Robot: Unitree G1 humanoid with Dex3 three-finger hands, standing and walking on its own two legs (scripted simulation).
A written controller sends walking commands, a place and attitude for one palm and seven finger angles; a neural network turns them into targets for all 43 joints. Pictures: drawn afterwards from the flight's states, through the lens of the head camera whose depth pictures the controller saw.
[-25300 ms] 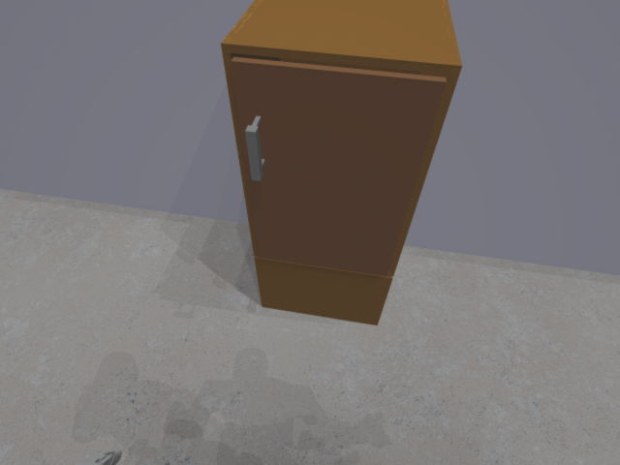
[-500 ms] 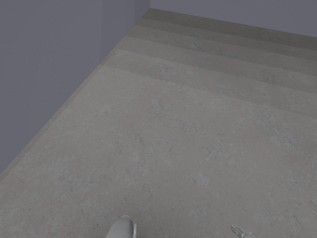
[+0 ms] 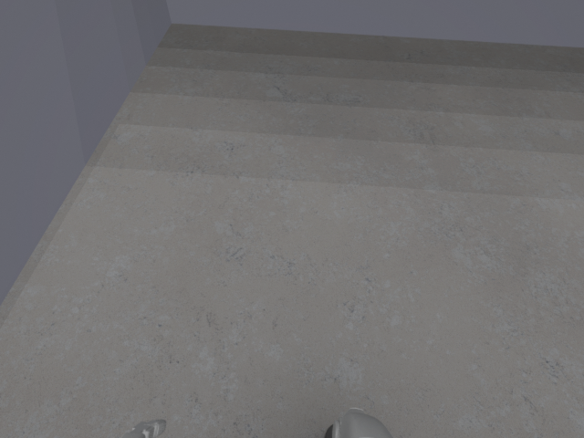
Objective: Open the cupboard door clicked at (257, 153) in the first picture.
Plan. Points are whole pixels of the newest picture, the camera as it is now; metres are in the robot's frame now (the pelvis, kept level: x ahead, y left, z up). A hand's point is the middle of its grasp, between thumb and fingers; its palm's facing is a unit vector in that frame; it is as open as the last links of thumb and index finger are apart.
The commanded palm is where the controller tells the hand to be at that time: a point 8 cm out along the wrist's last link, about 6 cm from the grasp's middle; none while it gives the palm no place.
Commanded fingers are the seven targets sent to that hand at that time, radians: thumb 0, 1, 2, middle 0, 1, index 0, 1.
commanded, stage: walk to a spot facing it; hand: left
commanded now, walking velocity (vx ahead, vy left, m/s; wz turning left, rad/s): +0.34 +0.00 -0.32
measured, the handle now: out of the picture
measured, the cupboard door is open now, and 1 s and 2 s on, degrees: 48 48 48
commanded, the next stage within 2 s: turn to face it in 0.14 s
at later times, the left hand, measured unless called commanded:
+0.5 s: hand (211, 378) +0.24 +0.15 -0.20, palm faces +0.06 -0.99 -0.16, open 7.3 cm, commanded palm none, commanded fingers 0.00 0.90 0.90 -0.20 -0.30 -0.20 -0.30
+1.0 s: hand (213, 321) +0.33 +0.15 -0.16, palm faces +0.32 -0.90 -0.29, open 7.4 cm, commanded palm none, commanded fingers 0.00 0.90 0.90 -0.20 -0.30 -0.20 -0.30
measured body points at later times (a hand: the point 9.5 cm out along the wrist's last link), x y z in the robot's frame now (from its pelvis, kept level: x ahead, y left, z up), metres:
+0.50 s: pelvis +0.23 -0.03 -0.02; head +0.25 -0.01 +0.43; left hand +0.24 +0.20 -0.18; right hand +0.29 -0.27 -0.16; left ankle +0.33 +0.06 -0.74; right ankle +0.11 -0.11 -0.73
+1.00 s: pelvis +0.29 -0.08 -0.01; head +0.33 -0.09 +0.44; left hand +0.31 +0.19 -0.13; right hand +0.43 -0.31 -0.16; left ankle +0.29 +0.05 -0.70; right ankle +0.30 -0.20 -0.74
